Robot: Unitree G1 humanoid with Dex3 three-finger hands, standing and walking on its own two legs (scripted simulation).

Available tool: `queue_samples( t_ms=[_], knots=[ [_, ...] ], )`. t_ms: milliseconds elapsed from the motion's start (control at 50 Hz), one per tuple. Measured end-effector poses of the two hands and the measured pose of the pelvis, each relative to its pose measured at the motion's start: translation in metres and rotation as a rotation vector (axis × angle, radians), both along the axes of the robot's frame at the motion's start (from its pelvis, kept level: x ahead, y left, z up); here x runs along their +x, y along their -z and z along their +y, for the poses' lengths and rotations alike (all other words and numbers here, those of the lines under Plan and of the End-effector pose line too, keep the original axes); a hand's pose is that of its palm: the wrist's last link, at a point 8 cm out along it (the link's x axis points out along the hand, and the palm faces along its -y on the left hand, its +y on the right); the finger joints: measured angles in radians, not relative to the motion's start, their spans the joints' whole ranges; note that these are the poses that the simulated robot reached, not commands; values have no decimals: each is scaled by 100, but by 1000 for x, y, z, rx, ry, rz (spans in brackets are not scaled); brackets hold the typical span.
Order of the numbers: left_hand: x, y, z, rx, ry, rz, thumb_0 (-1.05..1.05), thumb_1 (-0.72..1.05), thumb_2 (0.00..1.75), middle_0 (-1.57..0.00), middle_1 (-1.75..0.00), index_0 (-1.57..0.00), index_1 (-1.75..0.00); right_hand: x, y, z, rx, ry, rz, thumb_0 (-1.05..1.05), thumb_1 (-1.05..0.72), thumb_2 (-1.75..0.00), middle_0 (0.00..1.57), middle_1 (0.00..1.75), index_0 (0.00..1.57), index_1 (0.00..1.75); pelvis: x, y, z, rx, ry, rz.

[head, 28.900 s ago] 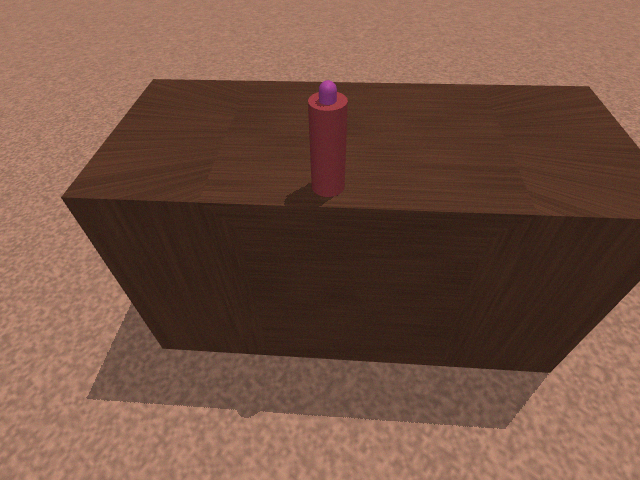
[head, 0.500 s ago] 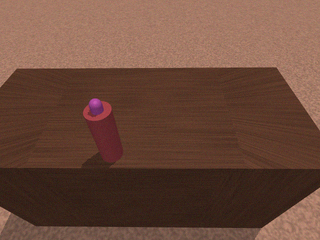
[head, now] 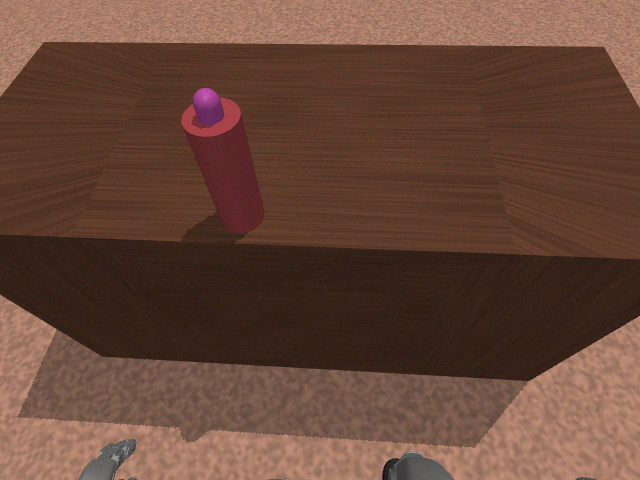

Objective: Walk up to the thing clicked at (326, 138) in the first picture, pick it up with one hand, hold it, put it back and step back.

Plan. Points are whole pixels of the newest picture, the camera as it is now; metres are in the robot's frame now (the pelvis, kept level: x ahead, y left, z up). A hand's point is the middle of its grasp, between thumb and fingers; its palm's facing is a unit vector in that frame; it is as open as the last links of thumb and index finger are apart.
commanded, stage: step back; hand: left
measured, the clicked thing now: (226, 164) +0.52 +0.15 +0.06
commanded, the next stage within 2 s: none
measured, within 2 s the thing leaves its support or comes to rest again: neither
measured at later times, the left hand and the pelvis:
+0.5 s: hand out of the picture +0.00 +0.26 -0.14, palm faces -0.13 -0.91 -0.40, open 7.4 cm; pelvis -0.10 +0.00 +0.00, yaw -7 degrees
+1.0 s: hand out of the picture -0.10 +0.28 -0.14, palm faces -0.09 -0.93 -0.35, open 7.4 cm; pelvis -0.23 +0.02 +0.01, yaw -6 degrees
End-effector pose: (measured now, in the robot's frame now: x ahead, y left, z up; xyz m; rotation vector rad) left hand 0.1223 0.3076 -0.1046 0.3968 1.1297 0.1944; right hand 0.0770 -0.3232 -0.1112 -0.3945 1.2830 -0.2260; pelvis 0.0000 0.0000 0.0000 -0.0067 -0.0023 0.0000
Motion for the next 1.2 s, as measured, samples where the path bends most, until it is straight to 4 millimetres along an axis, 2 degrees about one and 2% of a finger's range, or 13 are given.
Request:
queue_samples(
  t_ms=[80,160,300,400,440,540,640,720,800,900,1020,1100,1200],
  knots=[
    [-10,12,14,-28,-15,-18,0,90,90,-21,-30,-20,-30,-28,-6,22,-6,-9,12,0,-91,-90,20,30,20,30,-20,1,11,28,19,-33],
    [-31,6,16,-49,-31,17,0,90,90,-21,-30,-20,-30,-50,-24,32,-3,0,15,0,-90,-90,20,30,20,30,-31,-12,15,-20,5,-14],
    [-77,4,17,-28,-5,78,0,90,90,-21,-30,-20,-30,-55,-27,25,-21,16,-81,0,-90,-90,20,30,20,30,-58,-12,16,-10,65,-3],
    [-103,7,9,10,32,97,0,90,90,-21,-30,-20,-30,-64,-8,11,5,33,-156,0,-90,-90,20,30,20,30,-83,2,7,9,110,-20],
    [-114,2,1,13,37,100,0,90,90,-21,-30,-20,-30,-72,-1,8,24,53,-162,0,-90,-90,20,30,20,30,-93,1,5,-31,96,-39],
    [-133,-18,-8,11,48,71,0,90,90,-21,-30,-20,-30,-99,-2,14,65,78,-139,0,-90,-90,20,30,20,30,-111,-11,2,34,124,-25],
    [-135,-27,-4,26,65,11,0,90,90,-21,-30,-20,-30,-135,-1,17,52,66,-104,0,-90,-90,20,30,20,30,-133,-13,8,35,104,1],
    [-137,-22,6,22,69,-56,0,90,90,-21,-30,-20,-30,-164,2,23,24,41,-64,0,-90,-90,20,30,20,30,-156,-6,16,14,67,-1],
    [-150,-4,18,-12,58,-90,0,90,90,-21,-30,-20,-30,-194,0,35,-3,26,-46,0,-90,-90,20,30,20,30,-181,3,25,41,58,-39],
    [-187,1,19,-52,40,-27,0,90,90,-21,-30,-20,-30,-227,-23,42,-14,30,-65,0,-90,-90,20,30,20,30,-205,-8,29,-11,63,-39],
    [-241,3,20,-54,37,33,0,90,90,-21,-30,-20,-30,-246,-39,29,-46,34,-123,1,-90,-90,20,30,20,30,-239,-13,24,-16,102,-15],
    [-278,8,15,-26,59,89,0,90,90,-21,-30,-20,-30,-259,-33,15,-48,29,-176,0,-90,-90,20,30,20,30,-268,-6,15,-1,135,-16],
    [-326,6,-2,9,65,116,0,90,90,-21,-30,-20,-30,-288,-9,-8,-16,47,-209,0,-90,-90,20,30,20,30,-309,6,1,-30,142,-42]
  ],
)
